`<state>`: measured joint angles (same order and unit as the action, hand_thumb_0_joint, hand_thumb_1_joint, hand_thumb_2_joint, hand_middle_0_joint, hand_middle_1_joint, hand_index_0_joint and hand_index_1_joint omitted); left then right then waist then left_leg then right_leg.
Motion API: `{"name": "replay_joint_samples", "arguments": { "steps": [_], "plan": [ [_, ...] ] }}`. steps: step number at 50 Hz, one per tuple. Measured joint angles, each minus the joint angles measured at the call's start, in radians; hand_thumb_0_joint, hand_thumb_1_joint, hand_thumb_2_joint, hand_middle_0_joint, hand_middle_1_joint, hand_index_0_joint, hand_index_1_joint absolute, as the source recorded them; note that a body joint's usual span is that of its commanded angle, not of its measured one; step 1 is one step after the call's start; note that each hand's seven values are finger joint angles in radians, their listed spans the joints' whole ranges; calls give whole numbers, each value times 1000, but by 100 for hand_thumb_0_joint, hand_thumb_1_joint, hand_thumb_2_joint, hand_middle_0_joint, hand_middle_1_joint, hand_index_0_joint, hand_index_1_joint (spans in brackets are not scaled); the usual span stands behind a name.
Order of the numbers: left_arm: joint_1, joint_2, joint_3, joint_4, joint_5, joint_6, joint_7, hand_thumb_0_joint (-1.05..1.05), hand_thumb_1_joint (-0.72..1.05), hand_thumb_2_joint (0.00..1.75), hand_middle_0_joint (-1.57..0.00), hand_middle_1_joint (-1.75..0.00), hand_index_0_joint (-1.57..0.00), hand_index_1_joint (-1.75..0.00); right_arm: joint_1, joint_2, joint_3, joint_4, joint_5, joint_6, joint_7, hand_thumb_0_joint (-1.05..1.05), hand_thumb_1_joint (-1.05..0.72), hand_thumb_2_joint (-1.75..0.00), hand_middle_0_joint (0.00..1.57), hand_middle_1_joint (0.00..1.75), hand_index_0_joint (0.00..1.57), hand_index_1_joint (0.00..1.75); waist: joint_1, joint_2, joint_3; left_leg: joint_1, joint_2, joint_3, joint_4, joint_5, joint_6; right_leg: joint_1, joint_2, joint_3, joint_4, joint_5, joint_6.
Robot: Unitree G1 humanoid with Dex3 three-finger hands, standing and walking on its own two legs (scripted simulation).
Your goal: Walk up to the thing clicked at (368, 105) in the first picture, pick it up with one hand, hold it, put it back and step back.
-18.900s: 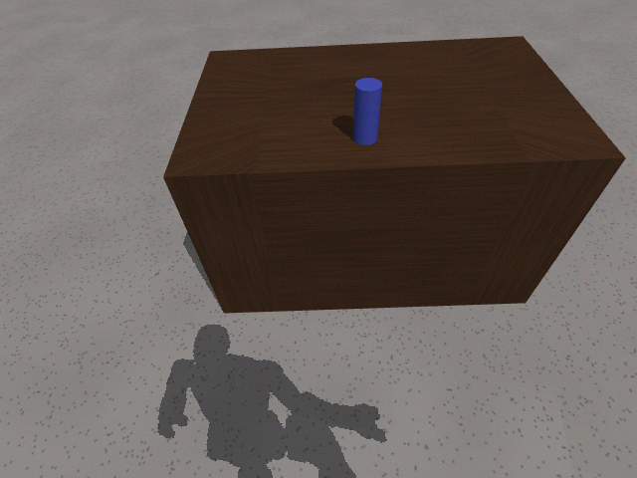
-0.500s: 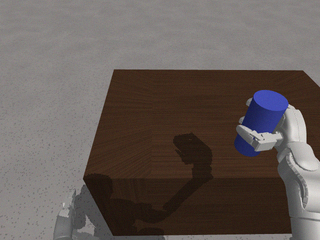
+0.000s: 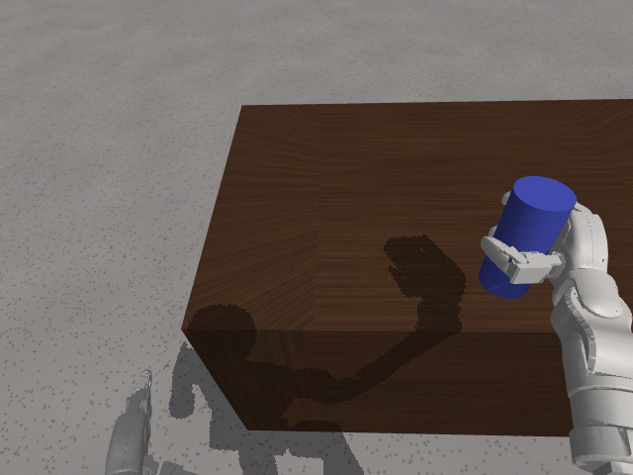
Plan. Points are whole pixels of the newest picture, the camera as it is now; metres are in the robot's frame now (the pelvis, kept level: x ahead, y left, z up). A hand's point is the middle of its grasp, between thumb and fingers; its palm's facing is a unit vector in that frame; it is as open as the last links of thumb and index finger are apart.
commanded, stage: crouch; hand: right
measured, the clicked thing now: (521, 241) +0.37 -0.20 +0.10
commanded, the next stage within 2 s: lower in 0.76 s
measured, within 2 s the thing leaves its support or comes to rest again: rests again in 1.62 s
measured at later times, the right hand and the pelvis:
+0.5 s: hand (503, 230) +0.43 -0.20 +0.06, palm faces +0.16 +0.99 -0.03, open 8.8 cm; pelvis -0.01 -0.01 -0.01, yaw +1 degrees
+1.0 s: hand (492, 231) +0.45 -0.20 +0.03, palm faces +0.14 +0.99 +0.01, open 8.8 cm; pelvis -0.01 -0.01 -0.03, yaw +1 degrees
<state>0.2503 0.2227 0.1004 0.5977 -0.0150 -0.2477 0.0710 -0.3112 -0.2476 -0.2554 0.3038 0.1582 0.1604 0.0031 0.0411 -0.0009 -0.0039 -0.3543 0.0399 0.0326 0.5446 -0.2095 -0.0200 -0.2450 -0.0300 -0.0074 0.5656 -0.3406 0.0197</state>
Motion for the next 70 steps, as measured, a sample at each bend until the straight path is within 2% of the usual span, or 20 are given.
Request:
{"name": "replay_joint_samples", "arguments": {
  "steps": [7, 10, 15, 21, 25, 28, 32, 37, 42, 46, 49, 56, 61, 63, 66, 68, 70],
  "plan": [
    [-37, 1, -17, 28, 8, 34, 10, -1, -54, 6, -6, -5, -5, -6, -109, -31, -3, 209, -13, -153, 18, 0, 27, -113, 77, 111, 79, 111, 20, 9, -3, -84, -4, -7, 31, 3, -1, -90, -4, -5, 54, -12, -1],
    [-42, -4, -39, 10, 8, 40, 9, -1, -54, 6, -6, -5, -5, -6, -136, -29, -6, 295, -16, -196, 26, 0, 27, -113, 77, 111, 78, 111, 30, 5, -15, -98, -4, -10, 33, 5, -3, -107, -4, -8, 62, -15, -3],
    [-36, -21, -51, -27, 14, 45, 6, -1, -54, 6, -6, -5, -6, -6, -171, -30, -28, 385, -19, -267, 34, 0, 26, -113, 76, 112, 78, 112, 41, 5, -24, -117, -3, -15, 42, 4, -6, -126, -3, -12, 76, -20, -8],
    [-20, -29, -49, -43, 18, 58, 0, -1, -54, 5, -7, -5, -6, -6, -234, -73, -61, 475, -28, -344, 33, 0, 26, -114, 76, 112, 78, 112, 52, 16, -18, -180, -2, -18, 77, -2, -8, -191, -1, -13, 117, -31, -10],
    [4, -12, -47, -94, 17, 75, 2, -1, -54, 5, -7, -5, -6, -6, -260, -98, -57, 514, -40, -367, 37, 0, 26, -114, 76, 112, 78, 112, 60, 21, -19, -214, -1, -21, 92, -5, -9, -225, -1, -15, 134, -36, -10],
    [14, 4, -46, -106, 15, 66, 2, -1, -54, 5, -7, -5, -6, -6, -290, -94, -55, 580, -33, -392, 54, 0, 26, -114, 77, 112, 78, 111, 64, 23, -39, -231, -1, -18, 101, -11, -9, -244, -1, -11, 148, -43, -10],
    [-4, 13, -50, -116, 20, 65, -1, -1, -54, 6, -6, -5, -6, -6, -307, -88, -67, 621, -49, -408, 63, 0, 26, -114, 77, 111, 78, 111, 73, 27, -63, -256, -7, -19, 118, -18, -9, -271, -7, -12, 171, -56, -10],
    [7, -7, -69, -177, 24, 75, -15, -1, -54, 6, -6, -5, -6, -6, -310, -96, -93, 645, -62, -446, 69, 0, 26, -114, 77, 111, 78, 111, 86, 30, -68, -278, -10, -18, 140, -28, -7, -292, -11, -11, 193, -67, -9],
    [39, -13, -59, -216, 28, 81, -25, -1, -54, 5, -7, -5, -6, -6, -319, -121, -112, 660, -62, -458, 61, 0, 26, -114, 77, 111, 78, 111, 90, 23, -62, -306, -9, -16, 164, -39, -7, -322, -11, -7, 220, -79, -9],
    [57, 1, -50, -234, 27, 87, -21, -1, -54, 6, -7, -5, -6, -6, -332, -132, -107, 659, -59, -468, 61, 0, 26, -113, 77, 111, 78, 111, 88, 19, -62, -336, -7, -15, 188, -49, -9, -352, -9, -5, 244, -89, -10],
    [54, 11, -52, -238, 29, 84, -22, -1, -55, 6, -7, -5, -6, -6, -360, -134, -101, 716, -53, -492, 77, 0, 25, -113, 77, 111, 78, 111, 90, 23, -75, -361, -4, -14, 208, -58, -9, -377, -7, -3, 262, -96, -10],
    [48, 12, -67, -304, 42, 92, -43, -1, -56, 7, -6, -4, -5, -6, -375, -131, -140, 778, -81, -517, 106, 0, 24, -113, 76, 111, 78, 111, 112, 39, -96, -430, -5, -15, 265, -77, -7, -444, -8, -1, 318, -116, -8],
    [73, 7, -66, -356, 51, 90, -52, -1, -56, 7, -7, -5, -5, -6, -374, -147, -158, 792, -87, -551, 105, 0, 24, -113, 76, 111, 78, 111, 128, 44, -95, -487, -6, -12, 314, -89, -5, -503, -10, 4, 373, -131, -7],
    [77, 7, -70, -379, 56, 97, -52, -1, -56, 7, -7, -5, -5, -6, -369, -155, -175, 769, -101, -556, 100, 0, 24, -113, 76, 111, 78, 111, 134, 47, -91, -513, -8, -14, 334, -92, -4, -529, -12, 3, 395, -137, -6],
    [88, 9, -59, -390, 61, 96, -55, -1, -56, 7, -7, -5, -6, -6, -394, -169, -174, 794, -98, -571, 90, 0, 24, -113, 76, 111, 78, 111, 138, 45, -85, -543, -7, -11, 359, -96, -5, -563, -12, 9, 428, -145, -8],
    [90, 18, -56, -406, 66, 101, -53, -1, -56, 7, -7, -5, -6, -6, -394, -173, -185, 774, -112, -562, 83, 0, 24, -113, 76, 111, 78, 110, 144, 44, -87, -560, -8, -12, 370, -97, -7, -582, -13, 9, 444, -149, -9],
    [96, 26, -50, -408, 66, 93, -49, -1, -56, 7, -7, -5, -6, -6, -413, -180, -170, 798, -108, -576, 79, 0, 24, -113, 76, 111, 78, 111, 144, 41, -91, -573, -9, -11, 379, -98, -8, -598, -14, 10, 459, -153, -10]
  ]
}}
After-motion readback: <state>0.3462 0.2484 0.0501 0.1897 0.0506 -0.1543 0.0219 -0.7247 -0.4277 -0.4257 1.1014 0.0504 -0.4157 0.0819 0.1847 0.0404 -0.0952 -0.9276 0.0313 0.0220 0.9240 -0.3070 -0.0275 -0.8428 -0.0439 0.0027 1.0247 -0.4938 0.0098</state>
